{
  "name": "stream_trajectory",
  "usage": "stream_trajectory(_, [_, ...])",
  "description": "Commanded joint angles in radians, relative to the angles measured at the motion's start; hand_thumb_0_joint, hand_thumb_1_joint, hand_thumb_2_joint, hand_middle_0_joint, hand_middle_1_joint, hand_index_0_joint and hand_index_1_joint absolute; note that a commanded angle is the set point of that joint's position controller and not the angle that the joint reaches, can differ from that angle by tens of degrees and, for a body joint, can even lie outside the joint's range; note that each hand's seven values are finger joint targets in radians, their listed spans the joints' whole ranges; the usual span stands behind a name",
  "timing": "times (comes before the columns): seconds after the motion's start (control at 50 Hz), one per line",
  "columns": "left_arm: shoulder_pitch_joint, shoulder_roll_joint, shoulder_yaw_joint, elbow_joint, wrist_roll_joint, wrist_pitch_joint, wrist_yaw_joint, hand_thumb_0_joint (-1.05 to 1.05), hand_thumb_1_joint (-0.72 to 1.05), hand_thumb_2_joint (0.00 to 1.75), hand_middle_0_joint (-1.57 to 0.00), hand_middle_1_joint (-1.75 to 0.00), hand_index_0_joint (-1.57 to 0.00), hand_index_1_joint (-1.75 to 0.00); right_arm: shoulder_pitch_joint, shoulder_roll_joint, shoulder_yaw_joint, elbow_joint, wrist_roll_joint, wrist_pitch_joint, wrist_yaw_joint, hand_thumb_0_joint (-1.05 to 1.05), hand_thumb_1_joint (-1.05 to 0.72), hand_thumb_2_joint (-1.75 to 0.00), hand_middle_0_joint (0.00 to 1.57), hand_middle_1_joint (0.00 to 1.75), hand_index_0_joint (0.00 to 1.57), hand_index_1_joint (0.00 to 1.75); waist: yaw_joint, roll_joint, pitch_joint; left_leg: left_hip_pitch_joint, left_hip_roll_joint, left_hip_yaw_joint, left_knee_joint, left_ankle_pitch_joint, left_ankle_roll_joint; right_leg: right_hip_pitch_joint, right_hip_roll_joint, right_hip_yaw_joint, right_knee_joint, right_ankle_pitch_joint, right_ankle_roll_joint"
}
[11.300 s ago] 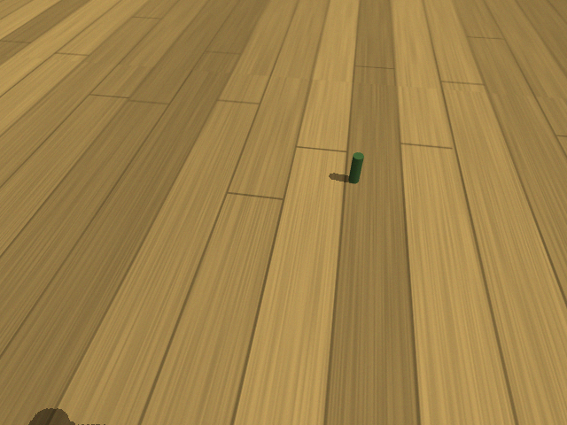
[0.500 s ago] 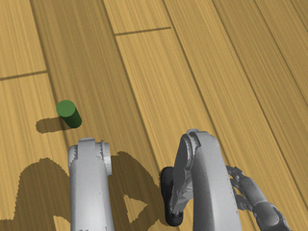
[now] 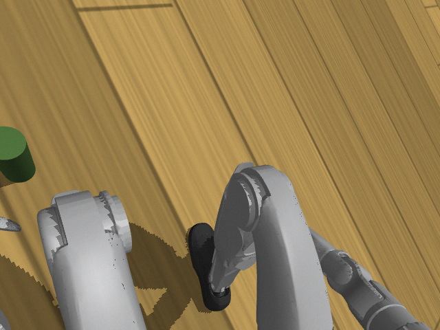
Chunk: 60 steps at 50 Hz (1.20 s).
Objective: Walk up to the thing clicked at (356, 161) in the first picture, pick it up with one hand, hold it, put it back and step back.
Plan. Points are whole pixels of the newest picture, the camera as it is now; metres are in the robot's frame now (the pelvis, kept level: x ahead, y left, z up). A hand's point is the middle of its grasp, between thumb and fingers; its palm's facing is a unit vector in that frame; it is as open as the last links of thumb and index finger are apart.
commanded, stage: close in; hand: left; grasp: from the side
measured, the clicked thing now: (13, 158) +0.42 +0.25 -0.20
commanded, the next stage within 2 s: rest palm in 0.40 s
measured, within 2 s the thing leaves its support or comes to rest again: leaves its support in 1.74 s
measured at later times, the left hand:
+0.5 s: hand (13, 169) +0.40 +0.25 -0.17, palm faces +0.18 -0.98 +0.01, open 17.2 cm
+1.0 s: hand (19, 162) +0.41 +0.24 -0.18, palm faces +0.21 -0.98 -0.02, open 9.1 cm
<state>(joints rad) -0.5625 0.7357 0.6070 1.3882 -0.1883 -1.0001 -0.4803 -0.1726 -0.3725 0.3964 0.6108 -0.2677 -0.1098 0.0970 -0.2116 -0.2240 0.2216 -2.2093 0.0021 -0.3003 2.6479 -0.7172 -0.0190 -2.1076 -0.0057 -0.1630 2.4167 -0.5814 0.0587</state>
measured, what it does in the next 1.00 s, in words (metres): stands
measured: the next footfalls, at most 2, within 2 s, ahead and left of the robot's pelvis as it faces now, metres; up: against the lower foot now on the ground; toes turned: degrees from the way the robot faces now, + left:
none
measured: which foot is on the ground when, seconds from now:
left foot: down 0.00-1.00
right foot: down 0.00-1.00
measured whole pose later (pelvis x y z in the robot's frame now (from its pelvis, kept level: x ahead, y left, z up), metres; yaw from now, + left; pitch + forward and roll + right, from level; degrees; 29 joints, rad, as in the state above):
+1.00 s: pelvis -0.01 +0.01 +0.00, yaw -3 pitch +10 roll -19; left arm -0.59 0.79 0.41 1.49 -0.01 -1.20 0.05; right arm -0.20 -0.37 0.52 0.57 -0.39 -0.02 0.18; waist -0.26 -0.29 0.32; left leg -2.19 0.00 -0.39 2.69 -0.72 -0.01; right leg -2.05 0.03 -0.23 2.38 -0.55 0.08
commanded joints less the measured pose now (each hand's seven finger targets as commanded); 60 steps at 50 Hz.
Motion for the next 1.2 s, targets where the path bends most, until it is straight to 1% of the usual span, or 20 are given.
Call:
stream_trajectory(0.0, [-0.17,0.223,0.008,-0.106,0.012,-0.133,0.107,0.0,-0.54,0.02,-0.06,-0.08,-0.06,-0.07,0.038,-0.353,-0.094,-0.033,-0.031,0.011,-0.006,0.0,-0.93,-0.9,0.2,0.3,0.2,0.3,-0.052,0.507,-0.556,0.396,0.038,0.103,-0.354,0.138,-0.015,0.282,0.047,-0.134,-0.165,0.107,-0.074])
stream_trajectory(0.02, [-0.169,0.206,-0.006,-0.101,0.023,-0.141,0.129,0.0,-0.55,0.02,-0.07,-0.08,-0.06,-0.07,0.035,-0.355,-0.09,-0.038,-0.036,0.016,-0.001,0.0,-0.93,-0.91,0.2,0.3,0.2,0.3,-0.064,0.516,-0.54,0.397,0.039,0.094,-0.365,0.13,-0.02,0.276,0.047,-0.145,-0.159,0.101,-0.074])
stream_trajectory(0.04, [-0.151,0.216,-0.003,-0.094,0.033,-0.147,0.149,0.0,-0.56,0.02,-0.07,-0.07,-0.07,-0.07,0.038,-0.357,-0.089,-0.037,-0.042,0.021,0.004,0.0,-0.93,-0.9,0.2,0.3,0.2,0.3,-0.055,0.514,-0.534,0.391,0.04,0.093,-0.364,0.124,-0.02,0.279,0.049,-0.148,-0.16,0.101,-0.074])
stream_trajectory(0.12, [-0.182,0.144,-0.092,-0.105,0.048,-0.167,0.196,0.0,-0.54,0.01,-0.06,-0.06,-0.06,-0.06,0.021,-0.369,-0.083,-0.049,-0.053,0.034,0.016,0.0,-0.93,-0.9,0.2,0.3,0.2,0.3,-0.103,0.508,-0.485,0.382,0.039,0.071,-0.372,0.062,-0.02,0.253,0.047,-0.162,-0.167,0.077,-0.067])
stream_trajectory(0.18, [-0.182,0.166,-0.109,-0.097,0.056,-0.181,0.23,0.0,-0.55,0.0,-0.07,-0.06,-0.07,-0.05,0.016,-0.373,-0.075,-0.05,-0.064,0.045,0.02,0.0,-0.93,-0.9,0.2,0.3,0.2,0.3,-0.107,0.489,-0.468,0.359,0.04,0.061,-0.364,0.05,-0.015,0.248,0.05,-0.164,-0.166,0.069,-0.065])
stream_trajectory(0.24, [-0.202,0.152,-0.132,-0.084,0.06,-0.2,0.27,0.0,-0.52,0.02,-0.07,-0.06,-0.07,-0.05,0.017,-0.377,-0.062,-0.056,-0.075,0.053,0.027,0.0,-0.92,-0.9,0.2,0.3,0.2,0.3,-0.124,0.478,-0.459,0.363,0.041,0.04,-0.367,0.038,-0.016,0.249,0.053,-0.174,-0.164,0.069,-0.06])
stream_trajectory(0.3, [-0.213,0.135,-0.14,-0.069,0.061,-0.222,0.313,0.0,-0.49,0.04,-0.06,-0.06,-0.06,-0.05,0.016,-0.378,-0.052,-0.059,-0.087,0.057,0.034,0.0,-0.92,-0.9,0.2,0.3,0.2,0.3,-0.137,0.454,-0.443,0.353,0.038,0.034,-0.358,0.014,-0.012,0.255,0.055,-0.174,-0.175,0.061,-0.054])
stream_trajectory(0.32, [-0.224,0.159,-0.135,-0.06,0.071,-0.229,0.33,0.0,-0.49,0.05,-0.06,-0.06,-0.06,-0.05,0.014,-0.381,-0.049,-0.058,-0.087,0.059,0.035,0.0,-0.92,-0.9,0.2,0.3,0.2,0.3,-0.134,0.457,-0.42,0.334,0.038,0.03,-0.364,-0.01,-0.012,0.243,0.055,-0.177,-0.172,0.041,-0.056])
stream_trajectory(0.36, [-0.209,0.153,-0.152,-0.041,0.09,-0.241,0.355,0.0,-0.48,0.07,-0.06,-0.07,-0.05,-0.06,0.009,-0.376,-0.042,-0.064,-0.096,0.063,0.04,0.0,-0.92,-0.9,0.2,0.3,0.2,0.3,-0.135,0.46,-0.41,0.331,0.038,0.028,-0.366,-0.014,-0.012,0.25,0.058,-0.181,-0.173,0.04,-0.055])
stream_trajectory(0.46, [-0.164,0.151,-0.156,-0.019,0.117,-0.259,0.409,0.0,-0.38,0.11,-0.04,-0.06,-0.03,-0.06,0.01,-0.377,-0.032,-0.065,-0.11,0.075,0.047,0.0,-0.91,-0.9,0.2,0.3,0.2,0.3,-0.129,0.478,-0.427,0.369,0.042,0.021,-0.365,0.063,-0.019,0.282,0.064,-0.185,-0.164,0.101,-0.055])
stream_trajectory(0.48, [-0.174,0.151,-0.153,-0.021,0.12,-0.265,0.419,0.0,-0.31,0.15,-0.11,-0.07,-0.08,-0.08,0.01,-0.38,-0.03,-0.062,-0.113,0.077,0.049,0.0,-0.9,-0.9,0.2,0.3,0.2,0.3,-0.138,0.484,-0.429,0.375,0.043,0.016,-0.362,0.071,-0.022,0.285,0.064,-0.19,-0.159,0.109,-0.054])
stream_trajectory(0.54, [-0.163,0.169,-0.147,-0.017,0.129,-0.272,0.448,0.0,-0.22,0.2,-0.13,-0.1,-0.11,-0.11,0.005,-0.379,-0.022,-0.062,-0.118,0.082,0.051,0.0,-0.9,-0.9,0.2,0.3,0.2,0.3,-0.135,0.486,-0.422,0.366,0.045,0.018,-0.355,0.071,-0.019,0.297,0.068,-0.19,-0.164,0.114,-0.053])
stream_trajectory(0.58, [-0.176,0.165,-0.141,-0.023,0.13,-0.281,0.471,0.0,-0.06,0.29,-0.26,-0.22,-0.24,-0.23,0.005,-0.378,-0.017,-0.063,-0.122,0.084,0.055,0.0,-0.89,-0.9,0.2,0.3,0.2,0.3,-0.144,0.476,-0.425,0.367,0.045,0.01,-0.353,0.07,-0.018,0.302,0.069,-0.196,-0.167,0.115,-0.051])
stream_trajectory(0.72, [-0.22,0.169,-0.175,-0.035,0.16,-0.288,0.506,0.0,0.22,0.45,-0.4,-0.36,-0.38,-0.37,0.003,-0.376,-0.014,-0.05,-0.128,0.088,0.058,0.0,-0.88,-0.9,0.2,0.3,0.2,0.3,-0.171,0.492,-0.425,0.383,0.053,0.004,-0.345,0.086,-0.019,0.294,0.073,-0.197,-0.166,0.135,-0.051])
stream_trajectory(0.82, [-0.211,0.162,-0.193,-0.021,0.166,-0.282,0.522,0.0,0.42,0.58,-0.54,-0.49,-0.52,-0.5,-0.002,-0.372,-0.01,-0.045,-0.129,0.092,0.062,0.0,-0.88,-0.9,0.2,0.3,0.2,0.3,-0.169,0.481,-0.418,0.364,0.049,0.005,-0.341,0.07,-0.017,0.299,0.079,-0.203,-0.172,0.126,-0.051])
stream_trajectory(0.84, [-0.203,0.167,-0.182,-0.019,0.165,-0.28,0.526,0.0,0.43,0.6,-0.56,-0.51,-0.54,-0.52,-0.001,-0.372,-0.01,-0.046,-0.128,0.092,0.062,0.0,-0.88,-0.9,0.2,0.3,0.2,0.3,-0.162,0.482,-0.426,0.376,0.051,0.003,-0.345,0.082,-0.019,0.302,0.078,-0.202,-0.172,0.135,-0.052])
stream_trajectory(0.96, [-0.211,0.171,-0.187,-0.011,0.169,-0.272,0.534,0.0,0.62,0.73,-0.7,-0.65,-0.68,-0.65,-0.011,-0.371,-0.011,-0.047,-0.127,0.098,0.064,0.0,-0.87,-0.89,0.2,0.3,0.2,0.3,-0.166,0.474,-0.409,0.361,0.051,0.002,-0.345,0.064,-0.017,0.293,0.082,-0.206,-0.178,0.122,-0.051])
stream_trajectory(1.02, [-0.21,0.199,-0.161,-0.011,0.164,-0.272,0.544,0.0,0.67,0.8,-0.79,-0.73,-0.77,-0.74,-0.005,-0.371,-0.006,-0.05,-0.127,0.1,0.062,0.0,-0.87,-0.89,0.2,0.3,0.2,0.3,-0.156,0.481,-0.424,0.373,0.053,0.003,-0.344,0.083,-0.018,0.309,0.083,-0.205,-0.179,0.134,-0.053])
stream_trajectory(1.06, [-0.226,0.187,-0.163,-0.008,0.167,-0.272,0.55,0.0,0.63,0.86,-0.84,-0.81,-0.82,-0.82,-0.01,-0.371,-0.007,-0.055,-0.126,0.102,0.063,0.0,-0.87,-0.9,0.2,0.3,0.2,0.3,-0.168,0.478,-0.41,0.377,0.056,-0.007,-0.349,0.082,-0.019,0.297,0.079,-0.208,-0.173,0.13,-0.053])
stream_trajectory(1.18, [-0.213,0.198,-0.16,-0.011,0.167,-0.268,0.548,0.0,0.64,1.0,-1.0,-0.98,-0.98,-0.99,-0.01,-0.367,-0.003,-0.056,-0.124,0.107,0.06,0.0,-0.87,-0.89,0.2,0.3,0.2,0.3,-0.162,0.473,-0.422,0.371,0.057,0.0,-0.34,0.1,-0.015,0.31,0.083,-0.203,-0.176,0.143,-0.054])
